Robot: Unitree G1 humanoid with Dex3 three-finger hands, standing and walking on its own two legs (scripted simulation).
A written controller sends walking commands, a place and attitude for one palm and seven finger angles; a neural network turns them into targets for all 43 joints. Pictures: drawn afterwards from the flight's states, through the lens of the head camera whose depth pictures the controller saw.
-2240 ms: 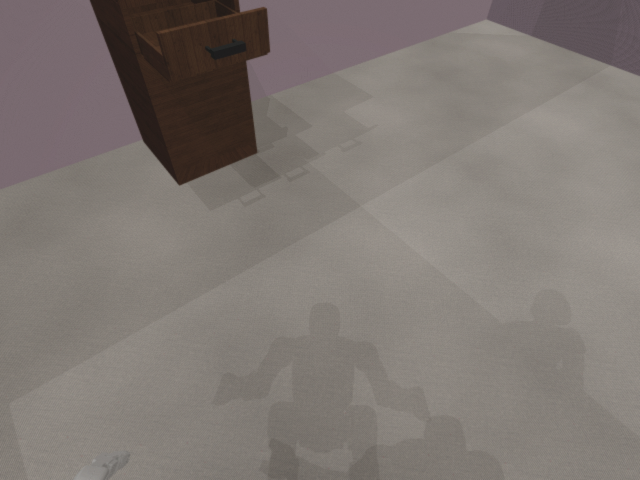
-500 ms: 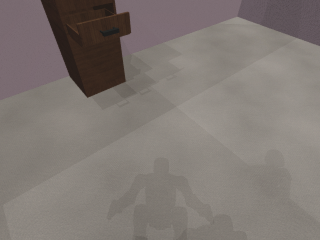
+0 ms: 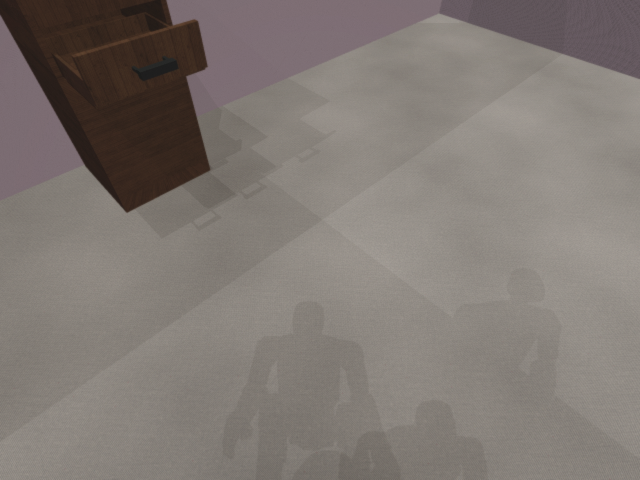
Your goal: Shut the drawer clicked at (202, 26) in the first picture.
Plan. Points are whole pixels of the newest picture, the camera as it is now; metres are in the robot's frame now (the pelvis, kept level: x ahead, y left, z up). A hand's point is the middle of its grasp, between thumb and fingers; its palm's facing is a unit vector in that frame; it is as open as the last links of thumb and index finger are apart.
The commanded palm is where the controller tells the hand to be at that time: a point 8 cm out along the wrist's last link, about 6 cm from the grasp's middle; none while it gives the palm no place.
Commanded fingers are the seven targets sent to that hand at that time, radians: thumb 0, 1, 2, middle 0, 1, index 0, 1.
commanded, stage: walk to a spot facing it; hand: left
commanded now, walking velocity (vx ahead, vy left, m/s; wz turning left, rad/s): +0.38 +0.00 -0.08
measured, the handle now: (154, 66) +1.20 +0.60 -0.07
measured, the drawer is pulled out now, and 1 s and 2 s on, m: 0.25 0.25 0.25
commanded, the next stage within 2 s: turn to face it in 1.86 s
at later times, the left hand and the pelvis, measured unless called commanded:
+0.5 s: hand (170, 426) +0.22 +0.26 -0.18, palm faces +0.01 -0.99 -0.14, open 7.4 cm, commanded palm none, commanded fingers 0.00 0.90 0.90 -0.20 -0.30 -0.20 -0.30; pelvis +0.22 +0.08 +0.01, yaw -4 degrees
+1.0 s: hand (257, 256) +0.56 +0.18 -0.17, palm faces -0.24 -0.96 -0.12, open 7.4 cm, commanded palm none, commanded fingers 0.00 0.90 0.90 -0.20 -0.30 -0.20 -0.30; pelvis +0.42 +0.05 +0.00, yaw -10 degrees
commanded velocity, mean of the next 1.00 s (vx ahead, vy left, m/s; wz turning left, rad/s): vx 0.38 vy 0.00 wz -0.14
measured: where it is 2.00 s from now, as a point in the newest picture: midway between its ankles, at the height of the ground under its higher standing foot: (344, 295)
